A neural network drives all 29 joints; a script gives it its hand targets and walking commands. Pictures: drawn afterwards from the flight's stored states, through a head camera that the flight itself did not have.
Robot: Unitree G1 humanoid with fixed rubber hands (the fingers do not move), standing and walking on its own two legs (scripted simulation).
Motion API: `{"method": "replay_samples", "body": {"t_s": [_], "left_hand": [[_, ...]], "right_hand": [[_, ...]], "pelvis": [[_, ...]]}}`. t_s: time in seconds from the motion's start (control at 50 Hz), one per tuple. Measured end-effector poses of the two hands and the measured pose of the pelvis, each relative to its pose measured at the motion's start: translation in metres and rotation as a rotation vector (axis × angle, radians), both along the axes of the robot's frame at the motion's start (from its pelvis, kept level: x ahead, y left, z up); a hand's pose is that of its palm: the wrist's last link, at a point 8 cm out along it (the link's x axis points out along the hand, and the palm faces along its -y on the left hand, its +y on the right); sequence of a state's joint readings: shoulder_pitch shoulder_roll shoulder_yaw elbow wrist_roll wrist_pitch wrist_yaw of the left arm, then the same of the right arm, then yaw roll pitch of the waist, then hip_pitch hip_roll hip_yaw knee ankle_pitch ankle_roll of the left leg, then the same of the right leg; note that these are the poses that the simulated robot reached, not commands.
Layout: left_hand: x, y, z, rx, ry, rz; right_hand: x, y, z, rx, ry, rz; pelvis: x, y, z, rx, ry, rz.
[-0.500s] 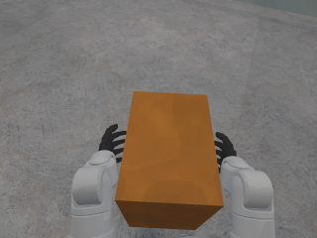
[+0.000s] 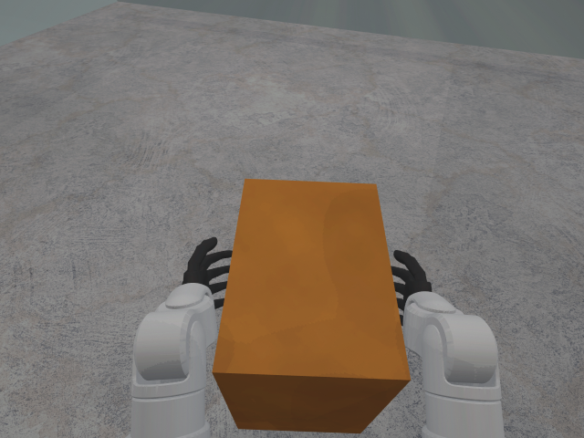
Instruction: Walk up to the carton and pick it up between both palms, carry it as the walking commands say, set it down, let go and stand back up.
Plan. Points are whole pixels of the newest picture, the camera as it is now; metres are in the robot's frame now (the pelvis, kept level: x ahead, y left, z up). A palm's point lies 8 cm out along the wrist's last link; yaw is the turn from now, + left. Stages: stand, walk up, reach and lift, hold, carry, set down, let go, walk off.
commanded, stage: carry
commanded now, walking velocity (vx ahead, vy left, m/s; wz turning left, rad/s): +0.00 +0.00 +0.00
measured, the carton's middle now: (304, 310) +0.31 +0.01 +0.03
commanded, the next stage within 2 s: hold in 0.88 s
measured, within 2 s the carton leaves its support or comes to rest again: neither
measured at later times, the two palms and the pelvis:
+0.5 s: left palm (184, 322) +0.26 +0.15 +0.08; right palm (403, 329) +0.26 -0.11 +0.07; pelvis -0.02 +0.01 +0.00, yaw +0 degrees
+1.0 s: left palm (187, 334) +0.26 +0.16 +0.04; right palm (396, 343) +0.26 -0.11 +0.04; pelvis -0.03 +0.01 +0.00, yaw +0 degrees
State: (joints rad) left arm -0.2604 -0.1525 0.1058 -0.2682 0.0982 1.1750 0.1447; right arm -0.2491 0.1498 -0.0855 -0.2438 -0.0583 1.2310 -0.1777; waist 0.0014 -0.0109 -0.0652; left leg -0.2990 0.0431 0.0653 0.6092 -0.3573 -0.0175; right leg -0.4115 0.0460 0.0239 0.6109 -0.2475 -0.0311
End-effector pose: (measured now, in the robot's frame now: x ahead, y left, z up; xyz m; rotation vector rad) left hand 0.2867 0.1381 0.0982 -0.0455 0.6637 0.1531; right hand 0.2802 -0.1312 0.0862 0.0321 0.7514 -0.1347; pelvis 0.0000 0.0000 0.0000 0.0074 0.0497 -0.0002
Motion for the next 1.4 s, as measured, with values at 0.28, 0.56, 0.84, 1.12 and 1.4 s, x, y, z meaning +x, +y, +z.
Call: {"method": "replay_samples", "body": {"t_s": [0.28, 0.56, 0.84, 1.12, 1.4], "left_hand": [[-0.029, 0.011, -0.012, -0.005, 0.051, 0.006], [-0.023, 0.018, -0.025, -0.011, 0.038, 0.008], [-0.017, 0.018, -0.028, -0.008, -0.001, 0.007], [-0.031, 0.018, -0.046, 0.062, -0.021, -0.037], [-0.042, 0.019, -0.043, 0.048, -0.012, -0.012]], "right_hand": [[-0.027, 0.011, -0.009, -0.031, 0.051, 0.024], [-0.021, 0.018, -0.020, -0.051, 0.038, 0.035], [-0.015, 0.018, -0.024, -0.054, -0.002, 0.037], [-0.028, 0.018, -0.045, -0.061, -0.026, 0.059], [-0.039, 0.020, -0.050, -0.063, -0.020, 0.084]], "pelvis": [[-0.020, 0.006, 0.001, -0.006, -0.030, 0.001], [-0.019, 0.010, 0.002, -0.010, -0.028, 0.002], [-0.019, 0.010, 0.002, -0.010, -0.028, 0.002], [-0.031, 0.011, 0.002, -0.013, -0.167, 0.008], [-0.042, 0.008, 0.001, -0.009, -0.219, 0.017]]}}
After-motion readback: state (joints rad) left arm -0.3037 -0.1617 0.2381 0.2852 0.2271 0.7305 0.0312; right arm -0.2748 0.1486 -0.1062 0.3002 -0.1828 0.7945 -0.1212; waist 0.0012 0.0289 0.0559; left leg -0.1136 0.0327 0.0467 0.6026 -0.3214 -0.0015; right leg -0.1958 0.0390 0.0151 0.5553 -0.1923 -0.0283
